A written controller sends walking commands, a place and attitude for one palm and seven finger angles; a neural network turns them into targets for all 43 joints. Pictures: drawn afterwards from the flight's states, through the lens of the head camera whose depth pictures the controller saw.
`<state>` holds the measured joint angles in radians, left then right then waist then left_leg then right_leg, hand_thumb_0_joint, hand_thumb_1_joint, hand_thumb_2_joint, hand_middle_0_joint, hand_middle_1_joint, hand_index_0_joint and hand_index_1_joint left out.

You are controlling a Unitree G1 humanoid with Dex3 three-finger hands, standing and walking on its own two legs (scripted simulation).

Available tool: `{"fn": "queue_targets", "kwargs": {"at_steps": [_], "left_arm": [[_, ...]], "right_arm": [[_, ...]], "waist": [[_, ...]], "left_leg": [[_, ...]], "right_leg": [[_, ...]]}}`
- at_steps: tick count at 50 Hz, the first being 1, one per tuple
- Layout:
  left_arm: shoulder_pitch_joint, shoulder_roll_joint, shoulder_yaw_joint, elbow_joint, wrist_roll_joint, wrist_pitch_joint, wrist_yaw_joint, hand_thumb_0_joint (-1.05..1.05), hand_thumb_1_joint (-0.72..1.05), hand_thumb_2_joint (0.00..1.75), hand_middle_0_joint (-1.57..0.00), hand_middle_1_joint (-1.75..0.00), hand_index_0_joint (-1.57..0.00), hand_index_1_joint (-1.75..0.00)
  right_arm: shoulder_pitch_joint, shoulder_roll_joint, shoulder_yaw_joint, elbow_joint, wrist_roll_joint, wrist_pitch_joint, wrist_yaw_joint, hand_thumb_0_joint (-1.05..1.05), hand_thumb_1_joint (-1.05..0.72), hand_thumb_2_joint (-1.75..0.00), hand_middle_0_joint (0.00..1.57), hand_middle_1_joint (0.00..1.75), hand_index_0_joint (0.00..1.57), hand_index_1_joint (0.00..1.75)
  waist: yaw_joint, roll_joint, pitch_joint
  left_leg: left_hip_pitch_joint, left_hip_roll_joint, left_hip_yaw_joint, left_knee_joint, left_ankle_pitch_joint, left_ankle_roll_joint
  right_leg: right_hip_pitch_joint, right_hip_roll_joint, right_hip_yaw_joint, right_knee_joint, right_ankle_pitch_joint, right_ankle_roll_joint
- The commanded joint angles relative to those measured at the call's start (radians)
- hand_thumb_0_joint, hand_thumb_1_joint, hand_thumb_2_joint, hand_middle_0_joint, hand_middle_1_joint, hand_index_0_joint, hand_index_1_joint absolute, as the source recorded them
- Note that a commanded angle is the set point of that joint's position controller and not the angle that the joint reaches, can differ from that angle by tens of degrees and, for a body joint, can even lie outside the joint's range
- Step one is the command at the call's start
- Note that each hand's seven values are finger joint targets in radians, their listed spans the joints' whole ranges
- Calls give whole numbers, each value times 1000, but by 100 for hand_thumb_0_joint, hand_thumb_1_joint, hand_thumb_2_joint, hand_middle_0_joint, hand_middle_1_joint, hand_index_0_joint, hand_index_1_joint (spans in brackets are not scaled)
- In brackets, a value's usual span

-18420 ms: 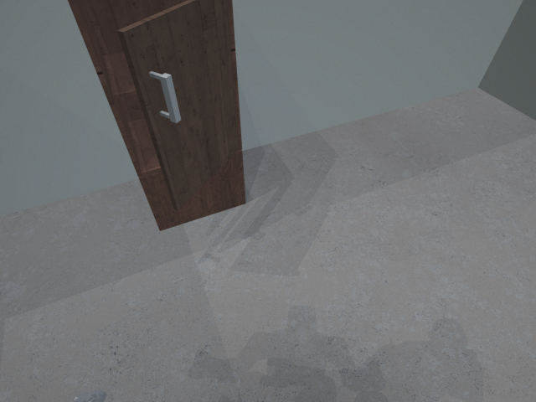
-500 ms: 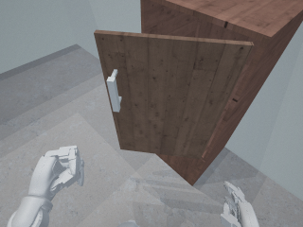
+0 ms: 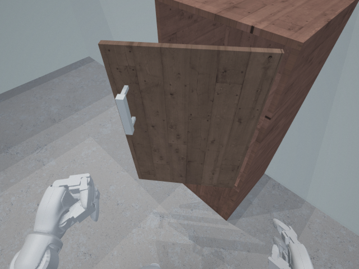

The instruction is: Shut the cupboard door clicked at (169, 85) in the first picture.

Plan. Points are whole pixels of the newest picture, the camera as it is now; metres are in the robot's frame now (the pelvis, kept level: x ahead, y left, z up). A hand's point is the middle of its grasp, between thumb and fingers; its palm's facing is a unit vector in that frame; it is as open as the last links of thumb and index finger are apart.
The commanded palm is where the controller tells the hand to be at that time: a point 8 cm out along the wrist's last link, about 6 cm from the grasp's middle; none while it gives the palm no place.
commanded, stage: bring the fist close to the handle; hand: left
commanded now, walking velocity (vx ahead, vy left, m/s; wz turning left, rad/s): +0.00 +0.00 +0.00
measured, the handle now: (127, 110) +0.48 +0.17 +0.08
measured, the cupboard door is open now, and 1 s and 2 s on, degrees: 37 37 32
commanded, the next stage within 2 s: push the door shut along its arc in 1.44 s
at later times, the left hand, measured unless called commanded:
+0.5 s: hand (110, 173) +0.29 +0.17 +0.09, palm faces -0.08 -1.00 -0.02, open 3.1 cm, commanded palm +0.28 +0.22 +0.08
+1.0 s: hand (126, 142) +0.38 +0.15 +0.08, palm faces -0.06 -1.00 -0.02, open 3.1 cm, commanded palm +0.36 +0.20 +0.08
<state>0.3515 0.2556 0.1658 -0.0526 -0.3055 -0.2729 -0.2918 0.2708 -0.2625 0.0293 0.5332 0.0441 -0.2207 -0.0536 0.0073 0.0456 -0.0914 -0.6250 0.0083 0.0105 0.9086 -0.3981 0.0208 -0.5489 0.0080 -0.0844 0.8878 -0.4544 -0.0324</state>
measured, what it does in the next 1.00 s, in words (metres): stands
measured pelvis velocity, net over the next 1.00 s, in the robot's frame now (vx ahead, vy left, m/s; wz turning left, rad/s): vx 0.00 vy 0.00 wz -0.02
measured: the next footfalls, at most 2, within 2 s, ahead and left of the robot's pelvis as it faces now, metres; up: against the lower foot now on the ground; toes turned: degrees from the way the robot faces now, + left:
none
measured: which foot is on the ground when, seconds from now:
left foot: down 0.00-1.00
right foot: down 0.00-1.00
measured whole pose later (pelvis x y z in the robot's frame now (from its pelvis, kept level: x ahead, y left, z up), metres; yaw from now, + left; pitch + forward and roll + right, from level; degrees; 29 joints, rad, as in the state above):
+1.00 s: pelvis +0.00 +0.00 +0.00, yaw -1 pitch +9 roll +0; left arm -0.34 0.24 0.15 0.56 -0.20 -0.28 -0.18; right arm 0.28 -0.27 0.02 0.62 0.04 -0.11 -0.03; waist -0.03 0.03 -0.08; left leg -0.66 0.00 0.04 0.88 -0.38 0.03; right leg -0.60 0.00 -0.06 0.88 -0.44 -0.03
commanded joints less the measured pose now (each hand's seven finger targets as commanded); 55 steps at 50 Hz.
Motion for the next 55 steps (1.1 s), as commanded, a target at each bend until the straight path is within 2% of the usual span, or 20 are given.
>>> {"fn": "queue_targets", "kwargs": {"at_steps": [1,4,8,13,14,18,19,21,24,27,34,35,39,41,44,45,48,49,52,55], "left_arm": [[-103,144,81,-205,-28,-61,-4,0,90,90,-130,-150,-130,-150],[-152,177,112,-190,-31,-66,-1,0,90,90,-130,-150,-130,-150],[-285,147,78,-141,-30,-72,-7,0,90,90,-130,-150,-130,-150],[-359,136,52,-81,-21,-47,-14,0,90,90,-130,-150,-130,-150],[-379,166,73,-63,-15,-43,-8,0,90,90,-130,-150,-130,-150],[-437,126,40,-39,0,-30,21,0,90,90,-130,-150,-130,-150],[-430,146,57,-17,5,-26,33,0,90,90,-130,-150,-130,-150],[-491,119,31,-9,17,-28,50,0,90,90,-130,-150,-130,-150],[-490,133,54,39,29,-31,74,0,90,90,-130,-150,-130,-150],[-630,110,16,65,51,-41,87,0,90,90,-130,-150,-130,-150],[-745,148,52,178,62,-59,100,0,90,90,-130,-150,-130,-150],[-768,103,7,193,65,-57,95,0,90,90,-130,-150,-130,-150],[-860,146,41,284,72,-56,102,0,90,90,-130,-150,-130,-150],[-906,104,7,294,71,-61,100,0,90,90,-130,-150,-130,-150],[-945,156,47,356,78,-69,107,0,90,90,-130,-150,-130,-150],[-986,124,21,356,78,-73,106,0,90,90,-130,-150,-130,-150],[-1046,144,39,415,83,-84,111,0,90,90,-130,-150,-130,-150],[-1056,179,65,439,90,-86,114,0,90,90,-130,-150,-130,-150],[-1170,133,18,494,96,-93,115,0,90,90,-130,-150,-130,-150],[-1095,185,79,523,95,-101,117,0,90,90,-130,-150,-130,-150]], "right_arm": [[-71,-114,-45,-160,5,-54,-6,0,-90,-90,20,30,20,30],[-67,-118,-45,-150,1,-49,-10,0,-90,-90,20,30,20,30],[-70,-120,-42,-135,5,-50,-16,0,-90,-90,20,30,20,30],[-65,-123,-41,-129,8,-48,-17,0,-90,-90,20,30,20,30],[-64,-127,-42,-120,8,-45,-18,0,-90,-90,20,30,20,30],[-69,-121,-40,-125,8,-39,-10,0,-90,-90,20,30,20,30],[-62,-126,-42,-123,7,-34,-8,0,-90,-90,20,30,20,30],[-67,-121,-40,-122,6,-27,-2,0,-90,-90,20,30,20,30],[-58,-126,-44,-116,1,-14,4,0,-90,-90,20,30,20,30],[-59,-124,-43,-102,3,-1,9,0,-90,-90,20,30,20,30],[-43,-133,-51,-74,1,20,9,0,-90,-90,20,30,20,30],[-44,-127,-47,-74,3,23,12,0,-90,-90,20,30,20,30],[-22,-139,-52,-53,1,38,12,0,-90,-90,20,30,20,30],[-23,-132,-52,-53,4,43,17,0,-90,-90,20,30,20,30],[-11,-142,-55,-43,1,55,17,0,-90,-90,20,30,20,30],[-14,-136,-55,-44,2,57,18,0,-90,-90,20,30,20,30],[-3,-138,-56,-32,1,68,21,0,-90,-90,20,30,20,30],[9,-145,-60,-26,0,73,19,0,-90,-90,20,30,20,30],[19,-140,-60,-12,2,79,21,0,-90,-90,20,30,20,30],[31,-146,-65,-22,-1,90,26,0,-90,-90,20,30,20,30]], "waist": [[-6,-30,-128],[-11,-53,-117],[-28,-29,-118],[-23,-23,-155],[-20,-27,-159],[-9,-4,-175],[-8,-41,-173],[-12,-15,-179],[0,-59,-189],[-22,-8,-186],[-16,-28,-252],[-28,-22,-243],[-32,-54,-244],[-38,-28,-260],[-33,-58,-258],[-44,-44,-268],[-46,-32,-272],[-44,-50,-285],[-69,-27,-281],[-34,-25,-333]], "left_leg": [[88,-15,-40,-114,142,8],[70,-14,-43,-103,141,9],[80,-13,-45,-105,115,9],[105,-14,-46,-121,133,10],[101,-12,-49,-118,142,11],[141,-12,-51,-151,144,8],[134,-10,-53,-151,150,10],[145,-11,-50,-160,149,8],[141,-10,-49,-167,161,8],[156,-9,-46,-168,148,5],[176,-7,-41,-157,195,6],[185,-6,-40,-159,206,7],[170,-5,-43,-153,203,8],[183,-8,-38,-150,213,7],[161,-5,-40,-147,202,8],[165,-8,-35,-142,206,10],[162,-9,-35,-136,206,8],[160,-6,-37,-131,211,9],[162,-6,-40,-122,194,9],[171,-7,-38,-125,234,6]], "right_leg": [[50,-9,110,-182,166,21],[48,-10,123,-183,166,25],[12,-7,115,-182,129,22],[30,-7,101,-175,165,20],[39,-8,109,-175,172,19],[34,-1,74,-161,191,13],[42,2,74,-163,198,14],[32,0,67,-157,203,13],[54,3,63,-154,222,11],[20,2,61,-148,214,10],[51,3,69,-143,271,7],[40,2,65,-143,288,8],[35,4,68,-144,290,9],[30,1,70,-143,307,9],[32,3,72,-142,294,9],[30,0,77,-141,307,12],[20,1,78,-136,312,10],[23,4,77,-132,313,10],[-22,4,76,-130,297,12],[27,4,78,-123,337,6]]}}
